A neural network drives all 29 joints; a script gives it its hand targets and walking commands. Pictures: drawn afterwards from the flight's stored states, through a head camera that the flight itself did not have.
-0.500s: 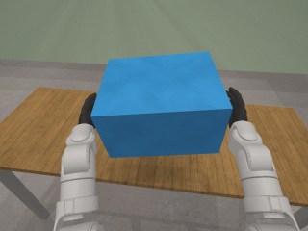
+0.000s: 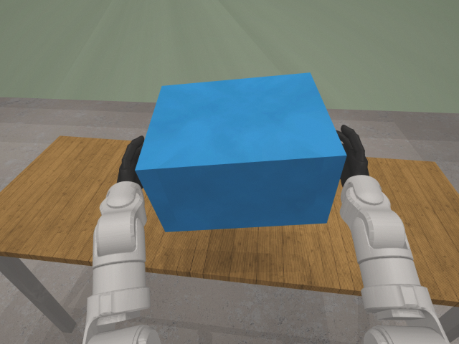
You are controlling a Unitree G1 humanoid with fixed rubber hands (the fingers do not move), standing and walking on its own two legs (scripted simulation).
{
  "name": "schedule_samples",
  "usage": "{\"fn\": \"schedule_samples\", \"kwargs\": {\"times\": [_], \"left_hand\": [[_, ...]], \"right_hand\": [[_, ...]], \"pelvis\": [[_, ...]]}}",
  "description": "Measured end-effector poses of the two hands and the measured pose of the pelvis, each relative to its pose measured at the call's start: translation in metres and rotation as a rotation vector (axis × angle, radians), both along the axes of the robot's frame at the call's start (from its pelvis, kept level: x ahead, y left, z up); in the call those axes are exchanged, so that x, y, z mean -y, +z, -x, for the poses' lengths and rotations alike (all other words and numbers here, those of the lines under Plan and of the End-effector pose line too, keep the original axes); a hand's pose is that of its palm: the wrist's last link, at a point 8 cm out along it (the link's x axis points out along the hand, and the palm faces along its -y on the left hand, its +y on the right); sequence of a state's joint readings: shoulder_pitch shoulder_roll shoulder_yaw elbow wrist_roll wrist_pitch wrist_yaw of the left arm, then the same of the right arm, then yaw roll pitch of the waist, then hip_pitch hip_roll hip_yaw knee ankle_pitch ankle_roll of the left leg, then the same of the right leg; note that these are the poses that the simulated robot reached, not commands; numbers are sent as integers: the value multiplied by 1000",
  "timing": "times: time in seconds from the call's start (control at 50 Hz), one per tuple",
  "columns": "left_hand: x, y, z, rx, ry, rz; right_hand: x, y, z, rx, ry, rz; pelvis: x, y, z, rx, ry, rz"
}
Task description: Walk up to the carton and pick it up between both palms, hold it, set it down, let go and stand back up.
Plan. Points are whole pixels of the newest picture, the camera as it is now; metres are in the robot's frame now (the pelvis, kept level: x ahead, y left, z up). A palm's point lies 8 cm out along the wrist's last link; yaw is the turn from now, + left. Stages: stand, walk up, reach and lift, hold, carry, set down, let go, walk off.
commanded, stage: hold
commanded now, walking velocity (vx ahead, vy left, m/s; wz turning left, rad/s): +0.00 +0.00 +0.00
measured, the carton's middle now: (239, 150) +0.42 -0.01 +0.18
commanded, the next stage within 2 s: none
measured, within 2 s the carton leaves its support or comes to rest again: neither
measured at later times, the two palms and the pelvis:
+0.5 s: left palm (133, 184) +0.35 +0.18 +0.16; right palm (351, 174) +0.35 -0.19 +0.18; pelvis +0.00 +0.00 +0.00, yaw +0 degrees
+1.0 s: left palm (132, 182) +0.36 +0.18 +0.16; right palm (350, 173) +0.35 -0.19 +0.18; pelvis +0.01 +0.00 +0.00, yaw +0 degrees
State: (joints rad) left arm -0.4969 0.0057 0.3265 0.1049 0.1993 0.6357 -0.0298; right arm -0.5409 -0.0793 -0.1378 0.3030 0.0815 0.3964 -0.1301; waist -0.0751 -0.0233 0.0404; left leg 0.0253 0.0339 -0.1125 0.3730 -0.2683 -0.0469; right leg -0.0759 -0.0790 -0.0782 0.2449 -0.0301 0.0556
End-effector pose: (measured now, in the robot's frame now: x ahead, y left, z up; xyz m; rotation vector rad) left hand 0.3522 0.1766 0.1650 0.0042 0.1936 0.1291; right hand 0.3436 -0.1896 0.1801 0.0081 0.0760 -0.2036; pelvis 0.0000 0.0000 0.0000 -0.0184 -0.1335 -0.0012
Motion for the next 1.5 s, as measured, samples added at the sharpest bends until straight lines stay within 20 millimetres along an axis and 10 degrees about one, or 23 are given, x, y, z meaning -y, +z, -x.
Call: {"fn": "schedule_samples", "kwargs": {"times": [1.5], "left_hand": [[-1, -4, -1, -3, 6, -8]], "right_hand": [[-1, -2, -3, 8, 6, 11]], "pelvis": [[-2, 0, -3, -5, 0, 0]]}}
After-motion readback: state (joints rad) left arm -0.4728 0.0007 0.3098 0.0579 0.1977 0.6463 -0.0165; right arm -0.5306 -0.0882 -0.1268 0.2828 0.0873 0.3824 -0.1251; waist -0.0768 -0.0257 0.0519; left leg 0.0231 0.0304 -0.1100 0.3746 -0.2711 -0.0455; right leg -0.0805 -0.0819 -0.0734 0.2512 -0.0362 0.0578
